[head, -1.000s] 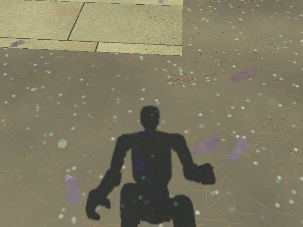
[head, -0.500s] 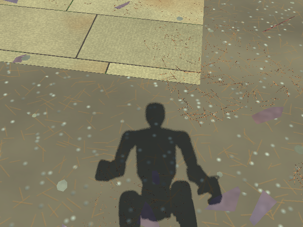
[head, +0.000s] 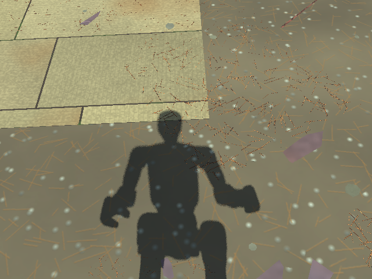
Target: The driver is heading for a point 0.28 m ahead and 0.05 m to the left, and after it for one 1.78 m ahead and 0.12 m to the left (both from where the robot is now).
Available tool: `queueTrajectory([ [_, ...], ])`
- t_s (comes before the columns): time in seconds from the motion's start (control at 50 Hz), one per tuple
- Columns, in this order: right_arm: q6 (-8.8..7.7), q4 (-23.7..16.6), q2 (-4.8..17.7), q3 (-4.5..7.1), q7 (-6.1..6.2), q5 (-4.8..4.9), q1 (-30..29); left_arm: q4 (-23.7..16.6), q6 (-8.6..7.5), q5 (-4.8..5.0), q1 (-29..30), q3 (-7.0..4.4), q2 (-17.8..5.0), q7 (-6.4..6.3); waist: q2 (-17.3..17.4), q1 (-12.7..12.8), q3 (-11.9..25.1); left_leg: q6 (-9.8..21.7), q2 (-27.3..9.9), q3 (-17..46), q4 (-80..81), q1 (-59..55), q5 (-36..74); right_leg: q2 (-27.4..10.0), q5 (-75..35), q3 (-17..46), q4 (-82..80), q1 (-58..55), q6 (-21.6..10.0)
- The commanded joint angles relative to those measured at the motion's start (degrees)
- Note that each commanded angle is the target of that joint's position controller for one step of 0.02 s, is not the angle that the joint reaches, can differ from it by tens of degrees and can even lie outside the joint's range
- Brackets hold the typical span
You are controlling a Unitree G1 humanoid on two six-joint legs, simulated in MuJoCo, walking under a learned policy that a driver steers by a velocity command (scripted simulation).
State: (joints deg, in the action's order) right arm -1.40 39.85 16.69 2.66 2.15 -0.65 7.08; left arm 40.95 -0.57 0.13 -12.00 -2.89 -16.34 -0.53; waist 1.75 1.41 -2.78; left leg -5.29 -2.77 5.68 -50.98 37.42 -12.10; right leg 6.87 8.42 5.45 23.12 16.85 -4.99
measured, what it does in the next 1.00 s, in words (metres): steps on the spot: left foot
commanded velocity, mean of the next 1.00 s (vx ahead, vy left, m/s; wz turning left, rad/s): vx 0.03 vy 0.00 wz -0.06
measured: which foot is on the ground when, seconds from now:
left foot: up 0.00-0.14, down 0.16-1.00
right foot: down 0.00-1.00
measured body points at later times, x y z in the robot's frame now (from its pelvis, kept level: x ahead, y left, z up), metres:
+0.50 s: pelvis +0.07 +0.05 -0.01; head +0.09 +0.05 +0.44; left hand +0.19 +0.31 -0.13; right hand +0.23 -0.21 -0.11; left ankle +0.11 +0.16 -0.74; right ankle +0.03 -0.07 -0.74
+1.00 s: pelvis +0.06 +0.06 -0.01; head +0.07 +0.06 +0.44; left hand +0.13 +0.31 -0.14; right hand +0.17 -0.20 -0.13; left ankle +0.11 +0.16 -0.74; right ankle +0.03 -0.07 -0.74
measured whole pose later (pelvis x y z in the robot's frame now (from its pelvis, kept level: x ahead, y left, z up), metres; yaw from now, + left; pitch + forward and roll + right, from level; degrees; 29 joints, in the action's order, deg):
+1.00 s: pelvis +0.06 +0.06 -0.01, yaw -1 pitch -2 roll +0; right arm -0.6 52.9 13.1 2.4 1.4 -0.3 8.1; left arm 52.1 0.2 -0.5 -15.0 -2.0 -12.5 -2.2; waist 0.1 -0.1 -2.6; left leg 1.3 2.2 2.1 -29.1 14.8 -12.1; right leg 2.8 18.6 7.0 28.8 7.8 0.0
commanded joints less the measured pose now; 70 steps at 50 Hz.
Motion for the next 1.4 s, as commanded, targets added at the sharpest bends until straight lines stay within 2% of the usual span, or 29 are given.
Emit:
queueTrajectory([
  [0.02, -0.14, -2.8, 3.9, 1.18, -0.08, 0.35, 0.9, -2.9, 0.16, -0.23, -0.1, -1.84, -7.9, -0.73, -7.2, -0.1, 10.3, -0.1, 0.3, -1.2, 5.2, -8.2, 4.4, -14.9, -25.9, 8.5, -2.8, -5.0, -7.5],
  [0.1, -0.83, -3.1, 4.3, 1.50, -0.70, 0.39, -0.9, -2.0, 0.58, -0.57, 0.0, -1.18, -6.9, -0.24, -8.3, 0.7, 8.2, 1.4, 1.1, -1.6, 13.5, -12.3, 0.2, -16.3, -22.6, 11.7, -0.1, -6.4, -7.8],
  [0.12, -1.16, -3.0, 4.1, 1.51, -0.86, 0.32, -0.3, -1.8, 0.61, -0.31, 0.5, -0.90, -6.4, -0.17, -8.3, 0.0, 7.9, 2.3, 1.5, -2.0, 17.6, -14.6, 0.8, -16.0, -22.0, 12.3, 1.4, -6.5, -7.3],
  [0.14, -1.59, -2.5, 3.5, 1.44, -1.04, 0.17, 1.1, -1.7, 0.58, 0.12, 1.2, -0.54, -5.7, -0.16, -7.9, -1.4, 7.5, 3.5, 1.7, -2.4, 25.0, -19.0, 6.5, -14.8, -19.7, 12.3, 2.8, -5.6, -5.8],
  [0.16, -2.01, -2.4, 4.6, 1.59, -1.02, -0.49, 1.9, -1.3, 0.21, -0.12, -0.3, -0.19, -4.8, -0.11, -6.3, -1.6, 7.6, 5.0, -0.8, 0.3, 29.4, -25.0, 17.8, -12.8, -15.2, 12.3, 3.6, -3.5, -3.2],
  [0.18, -2.10, -2.8, 8.2, 2.22, -0.62, -1.13, 2.8, -1.2, -0.47, -1.63, -3.4, 0.12, -3.7, 0.09, -0.4, 0.6, 10.2, 7.8, -7.5, 5.5, 26.1, -32.2, 35.2, -8.9, -5.7, 9.4, 7.1, -0.3, -0.6],
  [0.2, -1.54, -2.3, 7.8, 2.16, -0.44, -1.21, 1.8, -0.2, -0.81, -1.52, -7.8, 0.11, -3.1, 0.16, 7.5, 3.3, 11.8, 13.7, -11.1, 8.8, 23.7, -35.4, 39.9, -4.9, 9.3, 4.7, 8.7, 3.3, 2.4],
  [0.22, -1.14, -2.1, 3.8, 1.28, -0.58, -0.63, 1.2, -0.1, -0.55, -1.57, -6.5, 0.35, -3.6, 0.15, 8.3, 1.9, 12.3, 16.1, -11.9, 10.6, 24.7, -33.3, 33.4, -5.9, 12.1, 3.0, 8.2, 1.6, 4.3],
  [0.24, -0.93, -2.2, 2.8, 0.96, -0.90, -0.22, 0.1, -0.4, 0.03, -1.31, -3.9, 0.08, -4.4, 0.11, 7.0, 1.0, 10.6, 14.6, -9.6, 9.2, 25.0, -31.3, 27.4, -6.3, 9.6, 2.7, 6.6, 0.6, 4.8],
  [0.28, -0.88, -2.6, 4.3, 1.39, -1.40, 0.18, -1.1, -0.3, 1.46, -1.19, -1.6, -0.23, -5.0, 0.00, 3.8, -0.2, 7.7, 10.7, -4.8, 4.7, 23.7, -29.3, 18.3, -6.0, 3.6, 3.4, 4.4, 0.7, 4.2],
  [0.34, -1.11, -1.9, 4.4, 1.50, -1.43, -0.02, 0.1, -0.3, 1.86, -0.87, -0.9, -0.25, -4.4, 0.06, 1.8, -1.0, 6.8, 8.7, -2.4, 2.4, 22.4, -29.1, 16.6, -6.6, -0.7, 4.5, 3.8, -0.4, 2.8],
  [0.42, -0.74, -1.5, 3.6, 1.40, -1.11, 0.20, -0.3, 0.5, 1.33, -0.73, -1.1, -0.32, -3.6, -0.14, -0.2, -1.4, 7.1, 9.0, -1.8, 1.9, 21.2, -30.9, 18.9, -6.9, -3.1, 4.8, 3.8, -0.8, 3.0],
  [0.56, -0.15, 0.0, 3.0, 1.36, -1.22, 0.25, -1.6, 2.0, 1.13, -0.71, -1.8, -0.46, -3.2, -0.75, -2.0, -1.3, 5.0, 8.6, -0.6, 1.4, 22.2, -30.2, 14.2, -7.2, -2.0, 5.0, 2.7, -1.6, 3.6],
  [0.76, 0.05, 4.4, 2.6, 1.25, -1.03, 0.28, -1.6, 4.9, 0.63, -0.67, -3.0, -0.52, -3.0, -1.54, -1.7, -1.3, 2.7, 8.0, 0.4, 1.1, 24.7, -29.1, 7.9, -7.3, 1.1, 4.5, 1.3, -2.1, 4.1],
  [1.0, 0.16, 11.0, 2.8, 0.91, -0.49, 0.41, -0.8, 9.7, 0.07, -0.58, -4.5, -0.33, -2.0, -1.84, -1.3, -1.5, 1.1, 8.2, 0.7, 1.4, 27.6, -27.4, 0.7, -6.7, 3.6, 3.2, 0.1, -2.5, 4.4],
  [1.2, 0.40, 15.3, 2.7, 0.44, -0.21, 0.54, 0.2, 13.5, -0.40, -0.50, -6.2, 0.10, -1.2, -1.88, -1.5, -1.7, 0.6, 8.4, 1.1, 1.2, 28.3, -27.2, -0.4, -6.4, 3.7, 2.3, -0.6, -2.3, 4.5],
  [1.4, 0.66, 17.9, 2.4, 0.02, -0.09, 0.63, 1.2, 16.2, -0.63, -0.43, -7.7, 0.64, -0.5, -1.94, -1.6, -1.9, 0.4, 8.6, 1.5, 0.7, 28.3, -27.3, 0.5, -6.3, 3.4, 1.7, -0.9, -1.8, 4.4],
])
